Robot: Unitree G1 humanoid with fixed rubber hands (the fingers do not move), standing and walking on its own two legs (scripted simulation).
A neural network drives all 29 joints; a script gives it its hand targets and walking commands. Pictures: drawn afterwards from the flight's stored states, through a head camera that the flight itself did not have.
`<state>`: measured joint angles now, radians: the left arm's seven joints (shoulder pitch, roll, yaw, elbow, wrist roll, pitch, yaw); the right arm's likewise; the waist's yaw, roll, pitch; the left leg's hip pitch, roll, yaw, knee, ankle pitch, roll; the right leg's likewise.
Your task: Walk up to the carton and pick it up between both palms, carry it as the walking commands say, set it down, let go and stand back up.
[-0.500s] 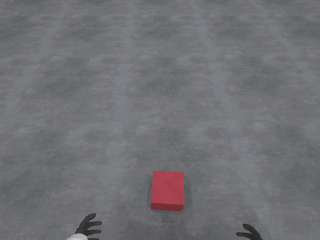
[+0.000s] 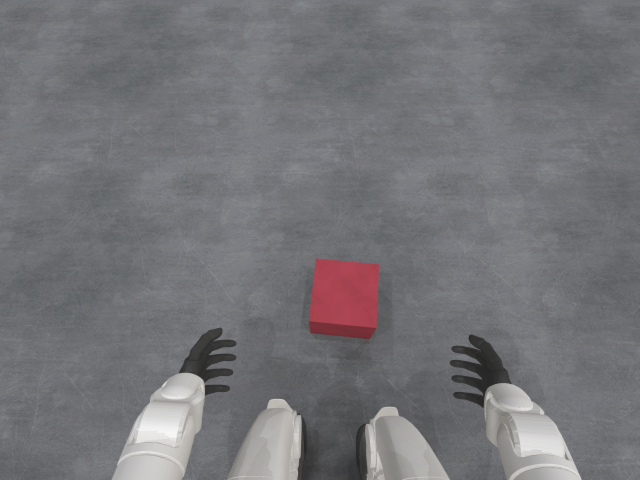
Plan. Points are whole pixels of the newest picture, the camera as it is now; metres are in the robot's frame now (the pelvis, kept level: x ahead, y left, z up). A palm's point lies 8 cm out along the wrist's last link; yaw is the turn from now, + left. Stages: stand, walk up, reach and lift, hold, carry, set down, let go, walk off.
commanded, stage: reach and lift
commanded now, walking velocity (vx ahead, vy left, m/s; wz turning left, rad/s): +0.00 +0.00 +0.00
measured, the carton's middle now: (343, 299) +0.51 -0.04 -0.63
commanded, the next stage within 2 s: none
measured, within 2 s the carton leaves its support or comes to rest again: neither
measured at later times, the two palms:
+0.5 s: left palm (228, 273) +0.41 +0.16 -0.13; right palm (466, 307) +0.36 -0.20 -0.14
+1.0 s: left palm (253, 219) +0.53 +0.14 -0.17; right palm (456, 248) +0.47 -0.21 -0.18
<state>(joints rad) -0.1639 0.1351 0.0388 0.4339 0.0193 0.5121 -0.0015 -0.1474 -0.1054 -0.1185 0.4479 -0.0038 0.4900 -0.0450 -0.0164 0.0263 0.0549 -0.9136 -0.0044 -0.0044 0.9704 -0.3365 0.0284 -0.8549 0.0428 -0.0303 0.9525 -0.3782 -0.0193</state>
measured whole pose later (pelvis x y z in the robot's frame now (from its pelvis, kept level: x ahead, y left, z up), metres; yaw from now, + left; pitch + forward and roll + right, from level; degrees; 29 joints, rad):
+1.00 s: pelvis -0.01 +0.00 -0.04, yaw -3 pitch +39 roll -1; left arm -1.17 0.28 0.24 0.85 -0.01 0.15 0.05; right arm -1.06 -0.17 -0.27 0.72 0.05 0.15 -0.11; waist -0.05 0.03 0.17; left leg -1.43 -0.04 -0.04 1.05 -0.31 0.00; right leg -1.40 0.06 0.02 1.06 -0.35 0.00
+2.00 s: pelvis -0.06 +0.00 -0.27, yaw -3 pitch +31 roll -1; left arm -1.58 0.40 0.06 1.04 -0.19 0.21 0.12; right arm -1.50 -0.32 -0.16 0.95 0.18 0.19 -0.18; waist -0.05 0.01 0.52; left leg -2.00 -0.05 -0.02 2.00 -0.54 -0.01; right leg -1.97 0.07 -0.02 2.02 -0.59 -0.01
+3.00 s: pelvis -0.05 +0.00 -0.36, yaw -4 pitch +31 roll -1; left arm -1.58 0.37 0.03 1.24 -0.21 0.07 0.08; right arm -1.53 -0.32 -0.12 1.19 0.20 0.06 -0.11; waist -0.03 0.00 0.52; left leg -2.22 -0.03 0.01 2.29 -0.61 0.01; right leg -2.18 0.06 -0.04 2.31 -0.67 -0.01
